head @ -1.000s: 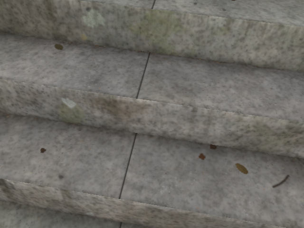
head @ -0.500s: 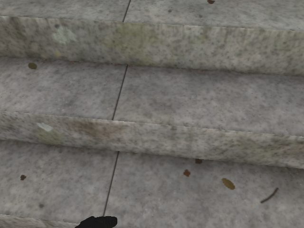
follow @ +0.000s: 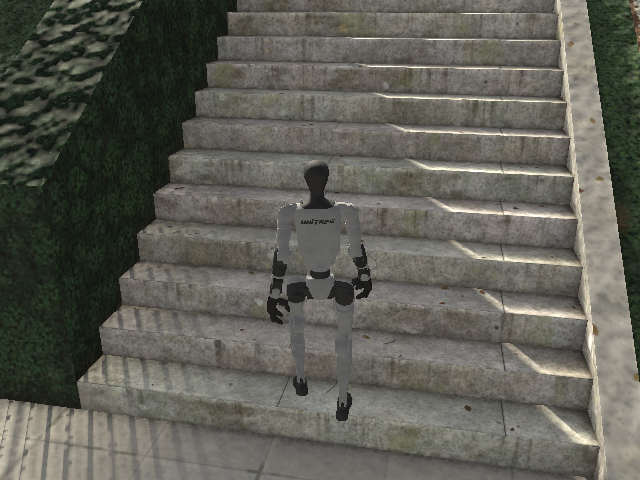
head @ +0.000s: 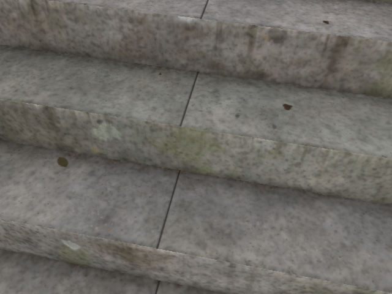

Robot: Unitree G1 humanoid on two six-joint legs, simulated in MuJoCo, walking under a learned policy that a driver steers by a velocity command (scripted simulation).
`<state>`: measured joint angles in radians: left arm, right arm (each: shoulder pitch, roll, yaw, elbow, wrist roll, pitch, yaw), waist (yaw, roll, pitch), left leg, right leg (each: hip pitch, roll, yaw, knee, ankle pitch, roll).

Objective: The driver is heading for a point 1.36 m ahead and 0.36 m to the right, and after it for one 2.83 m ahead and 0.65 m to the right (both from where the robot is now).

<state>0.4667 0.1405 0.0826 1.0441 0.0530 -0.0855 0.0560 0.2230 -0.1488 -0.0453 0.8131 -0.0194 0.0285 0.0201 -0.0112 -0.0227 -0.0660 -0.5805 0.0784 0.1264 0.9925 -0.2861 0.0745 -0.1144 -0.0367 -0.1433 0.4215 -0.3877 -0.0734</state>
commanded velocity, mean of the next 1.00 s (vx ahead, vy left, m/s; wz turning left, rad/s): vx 0.49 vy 0.00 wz -0.22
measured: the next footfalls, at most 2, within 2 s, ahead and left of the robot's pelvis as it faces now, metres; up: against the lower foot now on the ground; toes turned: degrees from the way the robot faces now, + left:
left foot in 0.06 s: +0.08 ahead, +0.11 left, -0.01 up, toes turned +4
right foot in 0.46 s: +0.35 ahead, -0.05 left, +0.17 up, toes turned -4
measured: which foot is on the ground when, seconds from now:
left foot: up 0.00-0.04, down 0.06-0.48, up 0.50-0.90, down 0.92-1.00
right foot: down 0.00-0.06, up 0.08-0.44, down 0.46-0.94, up 0.96-1.00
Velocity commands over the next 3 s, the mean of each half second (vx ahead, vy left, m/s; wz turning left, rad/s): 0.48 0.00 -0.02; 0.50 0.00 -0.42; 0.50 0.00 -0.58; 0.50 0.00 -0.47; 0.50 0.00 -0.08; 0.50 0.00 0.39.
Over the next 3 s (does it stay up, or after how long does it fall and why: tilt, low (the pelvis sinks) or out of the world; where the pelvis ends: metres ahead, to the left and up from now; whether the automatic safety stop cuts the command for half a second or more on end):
stays up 1.35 -0.55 0.91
